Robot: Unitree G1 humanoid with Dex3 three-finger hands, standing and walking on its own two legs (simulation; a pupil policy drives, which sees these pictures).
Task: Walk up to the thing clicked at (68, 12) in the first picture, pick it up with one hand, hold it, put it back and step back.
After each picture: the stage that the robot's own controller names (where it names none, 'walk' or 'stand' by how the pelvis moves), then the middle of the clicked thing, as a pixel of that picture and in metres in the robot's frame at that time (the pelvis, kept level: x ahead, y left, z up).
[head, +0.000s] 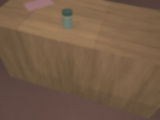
stand; (67, 19) +0.89 +0.12 -0.09
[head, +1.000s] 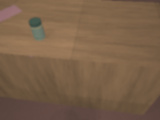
walk; (37, 29) +0.73 +0.30 -0.09
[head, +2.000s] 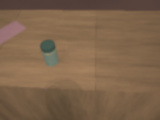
rise first; (49, 53) +0.53 +0.19 -0.06
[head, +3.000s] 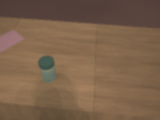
stand; (48, 69) +0.47 +0.18 -0.09
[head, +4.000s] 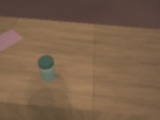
stand; (47, 69) +0.47 +0.17 -0.09
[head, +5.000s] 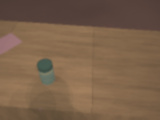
stand; (46, 72) +0.47 +0.18 -0.10
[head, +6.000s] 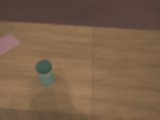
stand; (45, 73) +0.46 +0.18 -0.10
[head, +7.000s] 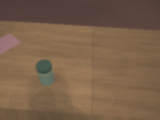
rise first; (45, 73) +0.46 +0.18 -0.10
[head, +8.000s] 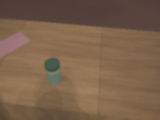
rise first; (53, 71) +0.46 +0.17 -0.09
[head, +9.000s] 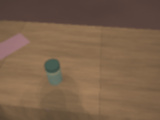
go down; (53, 72) +0.46 +0.17 -0.09
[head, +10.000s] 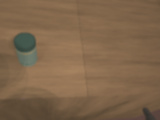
go down; (26, 50) +0.46 +0.16 -0.03
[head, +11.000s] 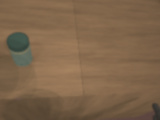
approach; (20, 50) +0.46 +0.17 -0.02
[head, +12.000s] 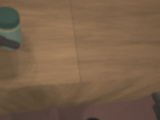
close; (9, 30) +0.49 +0.16 +0.02
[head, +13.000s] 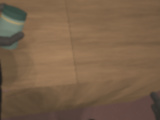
lift; (10, 27) +0.51 +0.15 +0.02
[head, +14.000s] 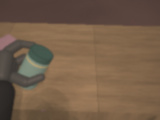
lift; (33, 67) +0.33 +0.15 +0.14
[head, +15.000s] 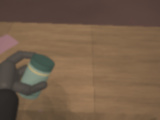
hold; (35, 76) +0.31 +0.15 +0.11
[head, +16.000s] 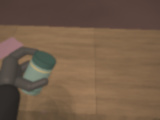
hold; (37, 73) +0.32 +0.14 +0.12
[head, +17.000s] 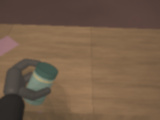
crouch; (40, 83) +0.31 +0.14 +0.08
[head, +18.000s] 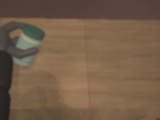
crouch; (28, 45) +0.43 +0.17 +0.11
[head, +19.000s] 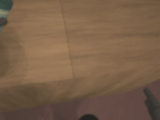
lower; out of the picture +0.53 +0.17 +0.03
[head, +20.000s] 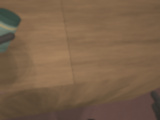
lower; (2, 30) +0.50 +0.17 +0.02
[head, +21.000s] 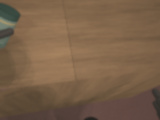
lower; (1, 26) +0.51 +0.17 +0.02
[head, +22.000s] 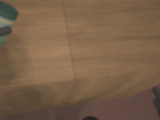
lower; out of the picture +0.51 +0.17 +0.03
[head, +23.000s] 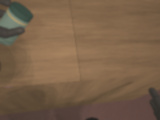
loosen; (12, 24) +0.51 +0.15 +0.02
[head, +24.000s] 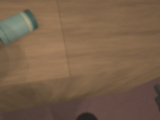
withdraw; (15, 27) +0.51 +0.11 +0.00
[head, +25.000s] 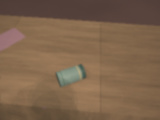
sink last; (70, 75) +0.44 +0.08 -0.07
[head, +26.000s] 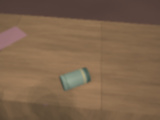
stand; (75, 78) +0.42 +0.06 -0.06
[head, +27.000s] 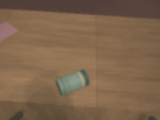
stand; (72, 82) +0.39 +0.05 -0.05
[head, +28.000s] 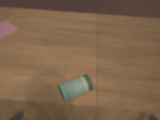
stand; (75, 87) +0.36 +0.04 -0.05
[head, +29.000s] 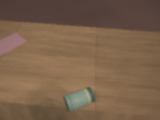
stand; (79, 99) +0.35 +0.03 -0.11
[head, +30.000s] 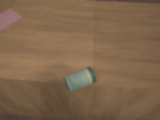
walk; (80, 79) +0.39 +0.03 -0.09
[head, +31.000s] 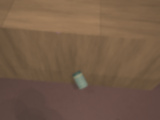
walk; (79, 79) +0.58 +0.02 -0.53
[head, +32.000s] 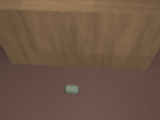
stand; (71, 89) +0.68 +0.13 -0.73
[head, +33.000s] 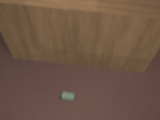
stand; (67, 96) +0.63 +0.12 -0.74
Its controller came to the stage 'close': yes
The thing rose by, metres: 0.22
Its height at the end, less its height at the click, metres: -0.65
